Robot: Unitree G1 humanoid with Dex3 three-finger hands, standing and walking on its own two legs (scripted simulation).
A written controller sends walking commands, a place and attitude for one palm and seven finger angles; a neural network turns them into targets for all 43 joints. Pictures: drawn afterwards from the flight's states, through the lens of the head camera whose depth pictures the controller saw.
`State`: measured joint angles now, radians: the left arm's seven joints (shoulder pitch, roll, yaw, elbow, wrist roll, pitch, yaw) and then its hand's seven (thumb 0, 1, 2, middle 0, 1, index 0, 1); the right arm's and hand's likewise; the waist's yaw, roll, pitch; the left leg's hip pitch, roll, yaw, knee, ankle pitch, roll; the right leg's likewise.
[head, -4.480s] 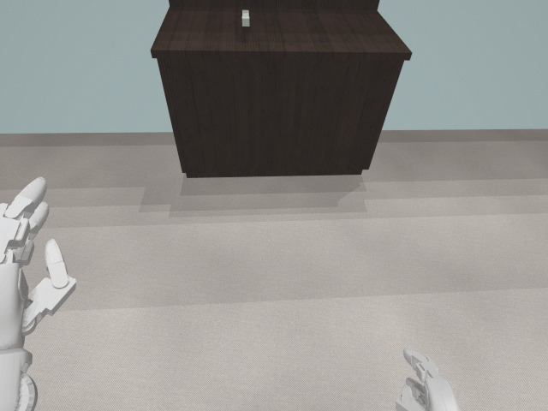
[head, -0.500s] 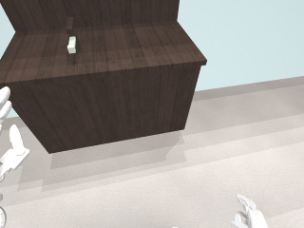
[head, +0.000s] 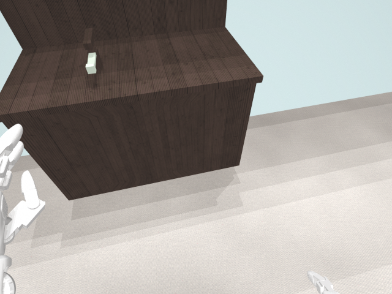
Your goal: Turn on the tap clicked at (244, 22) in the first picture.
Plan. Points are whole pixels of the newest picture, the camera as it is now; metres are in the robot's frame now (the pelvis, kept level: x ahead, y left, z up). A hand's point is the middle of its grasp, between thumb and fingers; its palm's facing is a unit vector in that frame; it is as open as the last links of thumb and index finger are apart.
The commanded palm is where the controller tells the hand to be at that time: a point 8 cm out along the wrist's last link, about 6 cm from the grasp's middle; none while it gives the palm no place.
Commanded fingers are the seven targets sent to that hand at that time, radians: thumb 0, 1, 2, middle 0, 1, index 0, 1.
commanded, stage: take the last steps up to it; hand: left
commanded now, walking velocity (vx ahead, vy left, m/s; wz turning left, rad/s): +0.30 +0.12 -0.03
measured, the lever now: (91, 68) +0.82 +0.43 +0.02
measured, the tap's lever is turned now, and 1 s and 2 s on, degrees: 0 0 0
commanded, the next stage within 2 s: come to a stop and stand still in 1.72 s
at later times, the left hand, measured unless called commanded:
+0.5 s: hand (50, 163) +0.29 +0.26 +0.16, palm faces +0.40 -0.79 -0.47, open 7.4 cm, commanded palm +0.23 +0.31 +0.17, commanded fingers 0.00 0.90 0.90 -0.20 -0.30 -0.20 -0.30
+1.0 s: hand (74, 106) +0.43 +0.28 +0.17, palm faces +0.36 -0.78 -0.51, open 7.4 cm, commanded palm +0.38 +0.32 +0.17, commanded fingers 0.00 0.90 0.90 -0.20 -0.30 -0.20 -0.30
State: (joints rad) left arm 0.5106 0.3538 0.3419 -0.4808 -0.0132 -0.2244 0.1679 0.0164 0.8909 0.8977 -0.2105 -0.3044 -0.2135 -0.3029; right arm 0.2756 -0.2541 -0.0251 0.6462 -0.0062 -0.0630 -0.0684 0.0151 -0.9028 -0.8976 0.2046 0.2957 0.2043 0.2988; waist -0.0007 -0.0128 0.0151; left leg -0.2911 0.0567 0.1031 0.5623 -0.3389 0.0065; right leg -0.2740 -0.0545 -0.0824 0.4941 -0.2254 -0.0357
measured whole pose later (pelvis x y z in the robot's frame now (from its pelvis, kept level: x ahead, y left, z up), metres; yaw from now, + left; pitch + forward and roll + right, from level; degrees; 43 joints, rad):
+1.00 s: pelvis +0.20 +0.05 -0.02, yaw -3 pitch +0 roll +0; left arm 0.49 0.41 0.39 -0.50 -0.02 -0.22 0.15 0.02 0.89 0.90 -0.21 -0.30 -0.21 -0.30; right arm 0.23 -0.15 0.03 0.62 0.01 -0.09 -0.06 0.01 -0.90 -0.90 0.21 0.30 0.21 0.30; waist 0.00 0.04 0.05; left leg -0.24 0.12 0.16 0.67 -0.39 -0.02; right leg -0.35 -0.04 -0.19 0.58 -0.21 -0.03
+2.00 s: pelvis +0.36 +0.08 -0.01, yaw -4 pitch -1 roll +0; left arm 0.49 0.38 0.35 -0.58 -0.03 -0.21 0.17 0.02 0.89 0.90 -0.21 -0.30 -0.21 -0.30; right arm 0.18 -0.24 -0.04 0.58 0.01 -0.04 -0.08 0.01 -0.90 -0.90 0.20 0.30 0.20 0.30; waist 0.00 -0.04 0.10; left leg -0.28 0.05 0.12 0.54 -0.22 0.01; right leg -0.23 -0.06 -0.12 0.60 -0.34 0.00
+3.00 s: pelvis +0.31 +0.08 +0.00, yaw -7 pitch -1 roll -1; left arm 0.18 0.45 0.44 -0.26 -0.04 -0.21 0.11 0.02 0.89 0.90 -0.21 -0.30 -0.21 -0.30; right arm 0.24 -0.20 0.02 0.61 0.01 -0.12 -0.03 0.01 -0.90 -0.90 0.20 0.30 0.20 0.30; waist 0.06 0.00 0.06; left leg -0.29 0.03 0.07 0.51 -0.20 0.02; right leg -0.27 0.02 -0.08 0.44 -0.15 -0.03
